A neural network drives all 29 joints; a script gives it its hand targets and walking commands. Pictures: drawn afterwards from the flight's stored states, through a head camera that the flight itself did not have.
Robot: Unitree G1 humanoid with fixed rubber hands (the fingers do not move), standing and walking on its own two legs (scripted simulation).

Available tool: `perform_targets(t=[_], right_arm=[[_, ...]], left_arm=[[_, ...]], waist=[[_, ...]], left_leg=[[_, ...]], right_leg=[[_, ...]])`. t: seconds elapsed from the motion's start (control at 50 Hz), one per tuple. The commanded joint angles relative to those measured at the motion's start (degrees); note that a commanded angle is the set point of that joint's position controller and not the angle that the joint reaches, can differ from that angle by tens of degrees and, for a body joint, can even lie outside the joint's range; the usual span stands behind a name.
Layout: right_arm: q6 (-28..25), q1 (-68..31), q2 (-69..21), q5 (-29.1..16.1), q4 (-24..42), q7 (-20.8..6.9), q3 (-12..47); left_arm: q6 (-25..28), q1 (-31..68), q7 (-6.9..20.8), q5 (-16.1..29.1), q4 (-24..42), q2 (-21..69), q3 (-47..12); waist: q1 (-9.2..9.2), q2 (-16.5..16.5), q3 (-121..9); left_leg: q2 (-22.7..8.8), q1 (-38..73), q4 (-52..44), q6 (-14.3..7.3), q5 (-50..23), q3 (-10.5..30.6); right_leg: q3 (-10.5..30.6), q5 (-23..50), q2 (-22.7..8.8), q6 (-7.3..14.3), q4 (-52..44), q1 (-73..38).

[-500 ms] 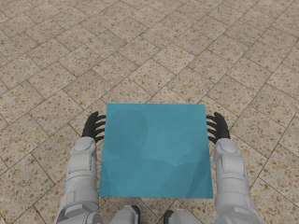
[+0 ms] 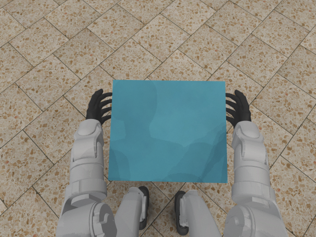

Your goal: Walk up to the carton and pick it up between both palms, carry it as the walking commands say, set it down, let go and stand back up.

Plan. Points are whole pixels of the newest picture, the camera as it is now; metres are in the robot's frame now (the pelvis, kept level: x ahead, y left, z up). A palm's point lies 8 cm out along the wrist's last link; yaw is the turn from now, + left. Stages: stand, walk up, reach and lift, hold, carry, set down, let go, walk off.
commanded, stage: set down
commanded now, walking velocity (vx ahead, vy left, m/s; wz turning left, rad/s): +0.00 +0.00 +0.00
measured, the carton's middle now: (166, 132) +0.40 +0.00 -0.18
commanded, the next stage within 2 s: none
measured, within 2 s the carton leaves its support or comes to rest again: neither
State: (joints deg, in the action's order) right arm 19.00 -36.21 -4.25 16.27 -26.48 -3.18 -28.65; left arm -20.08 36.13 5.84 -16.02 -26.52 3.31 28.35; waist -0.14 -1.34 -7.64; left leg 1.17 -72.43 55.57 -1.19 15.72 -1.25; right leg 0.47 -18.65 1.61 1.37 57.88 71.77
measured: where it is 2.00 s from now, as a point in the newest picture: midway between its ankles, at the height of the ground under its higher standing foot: (161, 217)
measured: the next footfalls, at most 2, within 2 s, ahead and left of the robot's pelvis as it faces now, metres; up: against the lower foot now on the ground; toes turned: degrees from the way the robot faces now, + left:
none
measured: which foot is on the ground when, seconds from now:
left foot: down 0.00-1.00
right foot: down 0.00-1.00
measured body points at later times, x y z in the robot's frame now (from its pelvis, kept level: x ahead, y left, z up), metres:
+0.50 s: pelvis -0.01 -0.01 -0.08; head +0.21 -0.01 +0.31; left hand +0.43 +0.19 -0.15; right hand +0.45 -0.18 -0.15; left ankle +0.08 +0.11 -0.65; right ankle +0.06 -0.10 -0.65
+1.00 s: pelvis -0.03 -0.01 -0.15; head +0.24 -0.01 +0.20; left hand +0.45 +0.19 -0.24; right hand +0.48 -0.18 -0.24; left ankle +0.08 +0.11 -0.65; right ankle +0.06 -0.10 -0.65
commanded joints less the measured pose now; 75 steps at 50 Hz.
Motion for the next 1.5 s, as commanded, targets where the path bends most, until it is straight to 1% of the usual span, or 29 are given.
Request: perform_targets(t=[0.0,0.06,0.16,0.2,0.36,0.44,0.54,0.64,0.86,0.9,0.98,1.2,1.28,1.42,1.48], right_arm=[[-0.8,-29.4,-45.0,-8.6,-4.0,-17.5,33.6],[-0.6,-31.2,-44.5,-9.3,-4.6,-17.5,33.6],[-0.1,-33.0,-44.3,-10.1,-7.5,-17.3,32.5],[0.0,-34.0,-44.5,-10.4,-8.2,-17.1,32.5],[0.0,-39.2,-44.7,-11.8,-9.9,-15.6,32.5],[-0.1,-41.0,-44.6,-11.8,-11.1,-14.6,32.0],[-0.2,-43.7,-44.0,-12.1,-11.9,-13.6,31.8],[-0.2,-45.9,-43.3,-12.2,-12.7,-12.8,31.3],[-0.4,-51.3,-41.4,-13.4,-13.4,-12.3,31.1],[-0.5,-51.7,-40.9,-13.6,-13.9,-12.4,30.9],[-0.7,-53.5,-40.3,-14.5,-14.1,-12.4,31.3],[-1.3,-57.6,-38.0,-16.1,-14.9,-12.0,31.5],[-1.5,-59.2,-37.1,-16.4,-15.2,-11.7,31.4],[-1.8,-62.1,-35.7,-17.3,-15.4,-11.0,31.8],[-2.0,-63.2,-35.1,-17.6,-15.4,-10.6,32.0]], left_arm=[[1.2,30.7,14.9,9.2,-2.3,48.1,-32.3],[0.9,31.8,14.7,9.7,-2.8,47.9,-32.3],[0.4,34.4,14.6,10.0,-3.5,46.9,-31.7],[0.3,35.5,14.6,10.4,-3.8,46.5,-31.6],[0.3,39.4,15.0,11.5,-5.7,44.0,-30.2],[0.6,41.7,15.1,12.2,-6.3,42.7,-29.6],[0.7,44.5,14.9,13.2,-6.9,41.4,-29.2],[0.9,47.6,14.6,14.1,-7.0,40.2,-29.0],[1.1,52.3,13.2,15.2,-7.6,39.1,-29.0],[1.1,53.2,12.9,15.6,-7.4,39.0,-29.3],[1.4,54.5,12.1,16.2,-7.4,38.8,-29.6],[2.3,59.8,10.4,17.8,-7.2,37.0,-30.1],[2.5,61.5,10.0,18.2,-7.8,36.2,-29.9],[3.1,64.3,9.5,18.6,-8.6,34.2,-29.1],[3.3,65.1,9.3,18.9,-9.1,33.4,-28.7]], waist=[[-0.97,1.1,-42.0],[-1.16,1.0,-44.0],[-1.33,0.6,-46.2],[-1.41,0.1,-47.2],[-3.00,-0.7,-49.4],[-2.98,-1.5,-50.5],[-3.44,-1.5,-51.7],[-3.33,-1.8,-53.2],[-3.76,-1.4,-55.9],[-3.49,-1.4,-56.6],[-3.66,-1.2,-57.3],[-3.43,-0.5,-58.0],[-3.27,-0.6,-57.4],[-3.83,-1.4,-56.6],[-3.77,-1.7,-56.0]], left_leg=[[4.6,24.8,0.7,0.5,-13.1,4.0],[4.6,22.4,2.9,0.7,-12.2,3.8],[4.6,17.5,6.6,0.8,-10.7,3.2],[4.6,15.5,8.0,0.7,-10.1,3.0],[4.9,6.4,13.6,0.7,-7.4,1.1],[5.0,2.1,16.2,0.8,-6.5,0.6],[5.1,-2.6,19.2,1.0,-5.3,-0.3],[5.2,-6.8,22.1,1.1,-4.3,-0.8],[5.2,-11.6,27.9,1.6,-4.1,-1.5],[5.1,-11.8,28.9,1.7,-4.4,-1.4],[5.1,-12.6,31.0,1.9,-5.0,-1.4],[4.7,-15.5,36.4,2.1,-5.4,-1.4],[4.6,-17.1,38.3,2.0,-4.8,-1.3],[4.3,-20.5,41.7,1.8,-3.9,-1.6],[4.2,-22.1,43.2,1.8,-3.5,-1.6]], right_leg=[[1.7,11.4,4.3,0.4,-2.3,-11.0],[1.4,10.5,4.6,0.3,-0.1,-8.2],[1.3,9.1,5.0,0.2,3.1,-4.0],[1.2,8.9,5.1,0.1,4.3,-3.1],[1.7,7.1,5.2,-0.4,8.7,-1.2],[1.7,7.0,5.5,-0.6,11.2,0.1],[1.7,6.3,5.7,-0.7,14.1,1.7],[1.5,5.7,6.0,-0.7,17.0,3.5],[0.3,5.1,6.4,-0.7,23.3,10.2],[-0.1,5.1,6.4,-0.7,24.6,11.9],[-0.5,4.9,6.4,-0.6,26.7,14.5],[-0.9,4.2,6.1,-0.5,32.6,20.3],[-1.0,3.5,5.9,-0.5,34.5,21.8],[-0.7,3.0,5.6,-0.6,37.8,23.0],[-0.6,3.0,5.4,-0.7,39.3,23.4]])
